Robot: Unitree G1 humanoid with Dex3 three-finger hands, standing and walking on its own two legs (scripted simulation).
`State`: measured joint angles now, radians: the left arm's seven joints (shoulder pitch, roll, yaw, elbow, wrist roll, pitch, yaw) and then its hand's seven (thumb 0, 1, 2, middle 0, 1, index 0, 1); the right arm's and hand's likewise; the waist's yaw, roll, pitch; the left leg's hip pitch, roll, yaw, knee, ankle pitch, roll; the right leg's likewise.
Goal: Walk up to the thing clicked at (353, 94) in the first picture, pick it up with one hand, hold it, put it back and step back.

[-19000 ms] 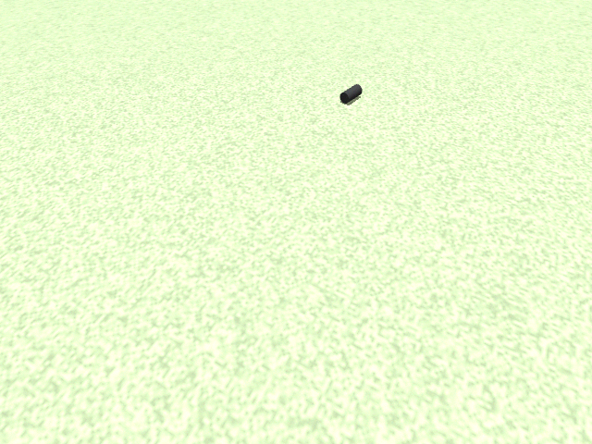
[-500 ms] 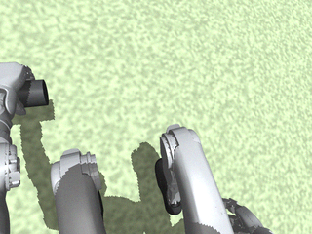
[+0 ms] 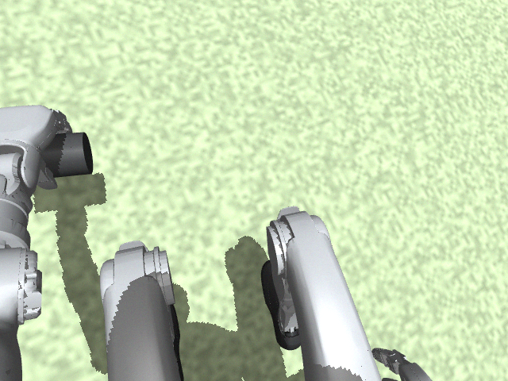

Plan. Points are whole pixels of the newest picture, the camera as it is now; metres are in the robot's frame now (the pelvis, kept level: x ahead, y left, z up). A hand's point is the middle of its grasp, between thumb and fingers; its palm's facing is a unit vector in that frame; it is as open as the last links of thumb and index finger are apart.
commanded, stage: lift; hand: left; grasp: from above
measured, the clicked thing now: (41, 157) +0.49 +0.28 -0.17
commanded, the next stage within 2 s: hold in 1.42 s
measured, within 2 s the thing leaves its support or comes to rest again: neither
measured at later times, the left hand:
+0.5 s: hand out of the picture +0.41 +0.28 +0.01, palm faces -0.47 -0.08 -0.88, open 9.7 cm
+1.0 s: hand out of the picture +0.36 +0.24 +0.20, palm faces -0.47 -0.09 -0.88, open 9.7 cm
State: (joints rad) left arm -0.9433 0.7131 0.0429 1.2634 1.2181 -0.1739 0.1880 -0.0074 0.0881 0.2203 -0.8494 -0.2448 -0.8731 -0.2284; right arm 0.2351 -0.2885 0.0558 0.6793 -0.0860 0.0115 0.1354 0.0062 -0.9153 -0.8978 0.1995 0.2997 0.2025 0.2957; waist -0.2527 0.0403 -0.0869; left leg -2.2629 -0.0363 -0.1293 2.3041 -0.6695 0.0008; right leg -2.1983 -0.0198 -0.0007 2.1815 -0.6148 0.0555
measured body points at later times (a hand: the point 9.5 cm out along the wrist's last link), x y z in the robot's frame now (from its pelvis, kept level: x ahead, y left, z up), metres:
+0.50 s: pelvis +0.01 +0.00 +0.12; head +0.19 +0.05 +0.52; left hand +0.43 +0.28 +0.06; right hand +0.13 -0.27 +0.00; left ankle +0.08 +0.12 -0.33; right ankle +0.12 -0.16 -0.33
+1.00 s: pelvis +0.03 -0.01 +0.29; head +0.12 +0.00 +0.73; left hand +0.38 +0.24 +0.25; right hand +0.15 -0.27 +0.16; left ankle +0.08 +0.12 -0.33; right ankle +0.12 -0.16 -0.33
